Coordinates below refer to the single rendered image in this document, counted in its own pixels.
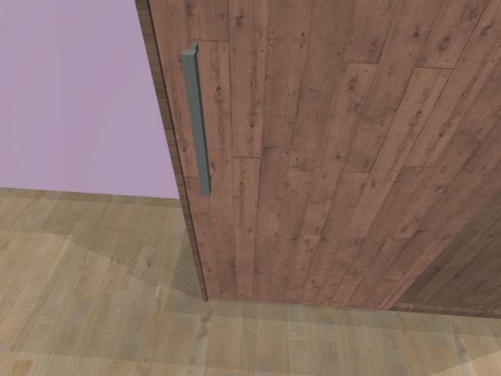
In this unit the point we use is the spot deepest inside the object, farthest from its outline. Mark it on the handle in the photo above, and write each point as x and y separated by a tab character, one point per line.
192	81

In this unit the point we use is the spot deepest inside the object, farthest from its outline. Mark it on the wardrobe door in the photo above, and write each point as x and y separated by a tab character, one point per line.
349	141
467	272

